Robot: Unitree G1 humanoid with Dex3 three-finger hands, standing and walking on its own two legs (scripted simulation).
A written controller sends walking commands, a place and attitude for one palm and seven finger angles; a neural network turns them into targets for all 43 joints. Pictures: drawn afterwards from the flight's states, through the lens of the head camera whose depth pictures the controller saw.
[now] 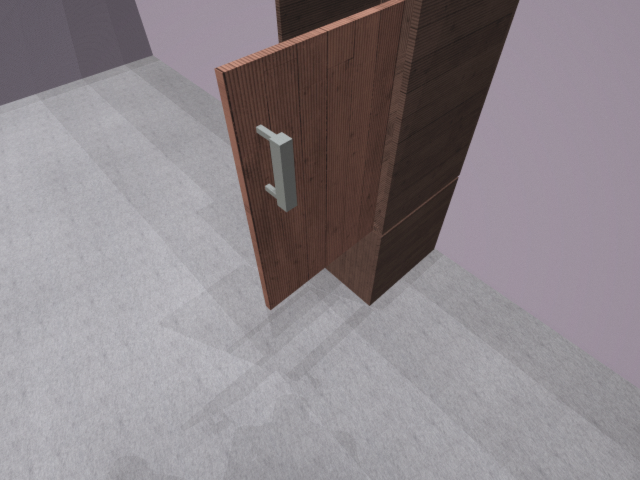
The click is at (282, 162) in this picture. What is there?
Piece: cupboard door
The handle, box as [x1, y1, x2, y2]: [256, 125, 296, 211]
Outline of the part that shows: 259,125 256,127 256,131 270,142 275,182 274,187 268,184 265,186 265,189 277,199 277,204 285,211 287,211 296,205 292,139 282,132 275,134 262,125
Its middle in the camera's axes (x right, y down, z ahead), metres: -0.07 -0.11 +0.62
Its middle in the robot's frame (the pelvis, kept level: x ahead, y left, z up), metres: +0.55 +0.10 +0.08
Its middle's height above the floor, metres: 0.86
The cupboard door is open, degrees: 91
